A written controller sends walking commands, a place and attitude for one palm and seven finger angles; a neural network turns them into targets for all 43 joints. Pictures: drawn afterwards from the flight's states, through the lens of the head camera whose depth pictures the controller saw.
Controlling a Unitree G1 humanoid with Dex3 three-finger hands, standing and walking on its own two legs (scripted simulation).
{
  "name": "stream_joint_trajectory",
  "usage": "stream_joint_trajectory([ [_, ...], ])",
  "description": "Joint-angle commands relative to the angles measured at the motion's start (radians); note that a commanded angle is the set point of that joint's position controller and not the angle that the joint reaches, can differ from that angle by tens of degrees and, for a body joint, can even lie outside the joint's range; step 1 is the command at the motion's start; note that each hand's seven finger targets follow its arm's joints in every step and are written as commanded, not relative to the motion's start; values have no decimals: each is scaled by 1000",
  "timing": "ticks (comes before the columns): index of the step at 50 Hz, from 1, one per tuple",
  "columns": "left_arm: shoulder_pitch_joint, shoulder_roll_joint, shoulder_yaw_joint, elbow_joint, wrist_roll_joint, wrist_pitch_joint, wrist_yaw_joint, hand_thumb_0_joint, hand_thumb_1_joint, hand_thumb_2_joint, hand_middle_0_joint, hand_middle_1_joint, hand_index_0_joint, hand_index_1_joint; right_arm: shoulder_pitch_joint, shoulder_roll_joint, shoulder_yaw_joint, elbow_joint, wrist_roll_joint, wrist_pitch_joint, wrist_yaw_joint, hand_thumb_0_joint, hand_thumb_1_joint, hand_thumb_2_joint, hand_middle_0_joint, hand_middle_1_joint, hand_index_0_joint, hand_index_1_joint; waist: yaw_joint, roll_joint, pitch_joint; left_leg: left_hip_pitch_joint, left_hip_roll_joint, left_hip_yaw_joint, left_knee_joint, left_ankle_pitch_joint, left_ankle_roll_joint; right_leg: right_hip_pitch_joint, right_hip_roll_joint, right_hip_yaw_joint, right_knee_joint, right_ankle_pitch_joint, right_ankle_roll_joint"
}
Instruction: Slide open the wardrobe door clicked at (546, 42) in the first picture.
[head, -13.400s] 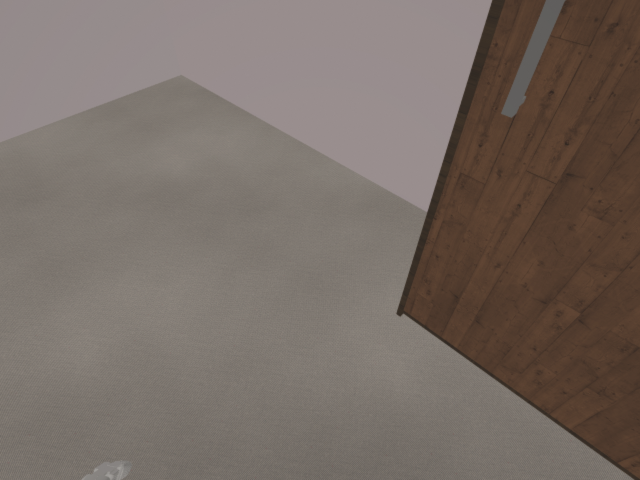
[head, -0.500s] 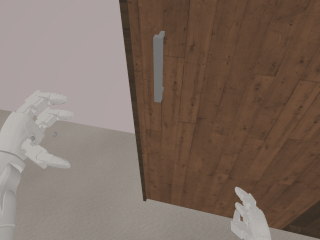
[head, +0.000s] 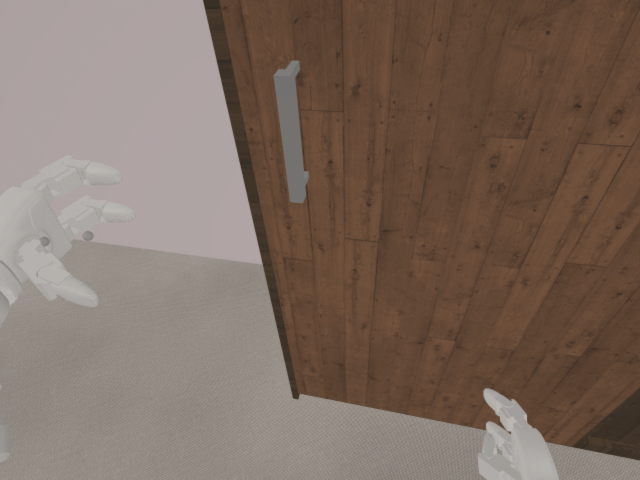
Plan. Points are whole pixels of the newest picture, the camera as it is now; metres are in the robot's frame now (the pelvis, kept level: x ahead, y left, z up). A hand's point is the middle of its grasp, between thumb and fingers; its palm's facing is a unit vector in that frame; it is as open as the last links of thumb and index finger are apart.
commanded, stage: raise the hand with hooked fingers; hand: left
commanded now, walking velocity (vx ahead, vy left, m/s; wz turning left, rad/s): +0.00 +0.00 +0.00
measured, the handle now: (295, 136) +0.51 +0.10 +0.21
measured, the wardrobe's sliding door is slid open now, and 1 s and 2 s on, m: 0.00 0.00 0.00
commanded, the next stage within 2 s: move the hooked fingers beside the handle in 0.32 s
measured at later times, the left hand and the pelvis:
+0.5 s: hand (87, 225) +0.28 +0.27 +0.23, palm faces -0.04 -0.99 -0.11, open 14.0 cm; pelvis +0.01 +0.00 +0.00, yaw +0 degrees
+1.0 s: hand (155, 196) +0.35 +0.24 +0.21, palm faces -0.06 -1.00 -0.07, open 14.0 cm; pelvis +0.01 +0.01 +0.00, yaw -1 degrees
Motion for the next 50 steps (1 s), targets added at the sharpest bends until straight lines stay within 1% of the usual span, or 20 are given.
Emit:
stream_joint_trajectory([
  [1,-290,355,206,-335,-60,-133,23,0,-500,300,-300,-1200,-300,-1200,-175,-84,-47,-205,-14,-78,4,0,-900,-900,200,300,200,300,20,-51,-262,122,-23,-51,-13,135,26,19,-15,112,-78,194,13],
  [5,-279,370,244,-325,-52,-148,74,0,-500,300,-300,-1200,-300,-1200,-164,-83,-52,-189,-16,-79,2,0,-900,-900,200,300,200,300,32,23,-185,122,-20,-42,-36,146,25,-10,-1,79,-85,204,4],
  [8,-298,286,159,-253,-32,-96,82,0,-500,300,-300,-1200,-300,-1200,-157,-80,-50,-180,-9,-69,-5,0,-900,-900,200,300,200,300,10,95,-111,120,-18,-39,-62,115,19,-56,4,57,-88,175,-2],
  [10,-295,241,100,-232,-23,-62,74,0,-500,300,-300,-1200,-300,-1200,-154,-87,-52,-183,-2,-63,-8,0,-900,-900,200,300,200,300,4,57,-120,130,-14,-39,-56,125,20,-55,2,63,-88,192,5],
  [13,-304,233,76,-250,-22,-39,52,0,-500,300,-300,-1200,-300,-1200,-153,-91,-53,-193,1,-59,-13,0,-900,-900,200,300,200,300,-4,10,-170,152,-18,-45,-50,136,25,-48,4,62,-77,218,11],
  [15,-269,245,92,-263,-33,-51,40,0,-500,300,-300,-1200,-300,-1200,-152,-90,-52,-196,-1,-55,-10,0,-900,-900,200,300,200,300,-2,-67,-199,160,-16,-45,-38,165,28,-30,7,63,-74,256,17],
  [19,-276,311,176,-308,-54,-94,30,0,-500,300,-300,-1200,-300,-1200,-163,-84,-50,-201,-7,-56,-6,0,-900,-900,200,300,200,300,14,-54,-252,176,-26,-47,-37,197,32,1,9,59,-60,311,16],
  [20,-263,335,195,-297,-56,-99,34,0,-500,300,-300,-1200,-300,-1200,-163,-85,-50,-196,-10,-53,-3,0,-900,-900,200,300,200,300,22,-50,-240,166,-22,-44,-30,199,30,-1,7,69,-64,312,16],
  [23,-321,264,132,-245,-55,-97,44,0,-500,300,-300,-1200,-300,-1200,-163,-78,-45,-181,-5,-50,-5,0,-900,-900,200,300,200,300,-2,-10,-150,149,-19,-47,-52,146,23,-60,13,50,-78,237,6],
  [25,-352,237,90,-187,-44,-83,51,0,-500,300,-300,-1200,-300,-1200,-159,-85,-50,-170,-2,-48,-8,0,-900,-900,200,300,200,300,-11,-25,-108,138,-13,-50,-51,114,22,-93,10,64,-94,187,7],
  [28,-442,203,23,-203,-14,-64,64,0,-500,300,-300,-1200,-300,-1200,-160,-81,-46,-177,1,-49,-18,0,-900,-900,200,300,200,300,-21,64,-146,162,-19,-57,-63,93,18,-94,10,51,-89,146,-2],
  [30,-488,178,-25,-221,-1,-69,77,0,-500,300,-300,-1200,-300,-1200,-165,-78,-44,-176,0,-49,-21,0,-900,-900,200,300,200,300,-31,46,-162,174,-13,-62,-59,89,18,-93,7,59,-92,131,-4],
  [34,-565,180,-16,-282,7,-111,108,0,-500,300,-300,-1200,-300,-1200,-161,-73,-41,-179,-8,-55,-27,0,-900,-900,200,300,200,300,-27,45,-258,221,-18,-80,-71,122,16,-57,17,34,-77,153,-10],
  [35,-527,195,4,-270,2,-117,115,0,-500,300,-300,-1200,-300,-1200,-162,-71,-40,-176,-13,-56,-24,0,-900,-900,200,300,200,300,-14,5,-265,214,-16,-78,-65,142,18,-42,17,40,-78,174,-12],
  [38,-495,216,53,-165,6,-103,136,0,-500,300,-300,-1200,-300,-1200,-152,-75,-40,-157,-13,-38,-19,0,-900,-900,200,300,200,300,-5,-28,-230,165,-16,-68,-76,140,17,-31,15,29,-73,190,-11],
  [40,-461,196,42,-139,12,-79,148,0,-500,300,-300,-1200,-300,-1200,-160,-75,-44,-163,-12,-30,-10,0,-900,-900,200,300,200,300,10,-40,-222,149,-14,-62,-78,152,16,-27,12,32,-72,199,-12],
  [44,-524,135,-36,-83,40,-28,170,0,-500,300,-300,-1200,-300,-1200,-164,-79,-44,-163,-3,-5,-9,0,-900,-900,200,300,200,300,-17,-10,-164,125,-9,-56,-89,105,14,-74,8,32,-77,149,-9],
  [45,-542,118,-55,-106,40,-31,175,0,-500,300,-300,-1200,-300,-1200,-165,-77,-47,-168,-2,-5,-8,0,-900,-900,200,300,200,300,-19,-32,-176,135,-6,-56,-83,115,15,-69,7,35,-80,156,-9],
  [48,-585,129,-51,-201,43,-59,184,0,-500,300,-300,-1200,-300,-1200,-161,-73,-49,-187,-6,-9,-12,0,-900,-900,200,300,200,300,-20,5,-278,197,-12,-55,-67,176,18,-35,9,39,-65,218,-12],
  [50,-615,113,-64,-233,34,-90,188,0,-500,300,-300,-1200,-300,-1200,-156,-68,-49,-181,-11,-12,-14,0,-900,-900,200,300,200,300,-29,-40,-298,217,-9,-53,-57,204,21,-27,13,39,-66,250,-10],
])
